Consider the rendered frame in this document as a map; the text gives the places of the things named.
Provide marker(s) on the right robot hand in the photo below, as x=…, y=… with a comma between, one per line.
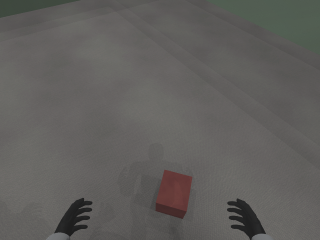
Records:
x=249, y=219

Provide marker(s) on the left robot hand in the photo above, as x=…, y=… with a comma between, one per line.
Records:
x=67, y=223

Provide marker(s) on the carton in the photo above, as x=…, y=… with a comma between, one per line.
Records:
x=173, y=195

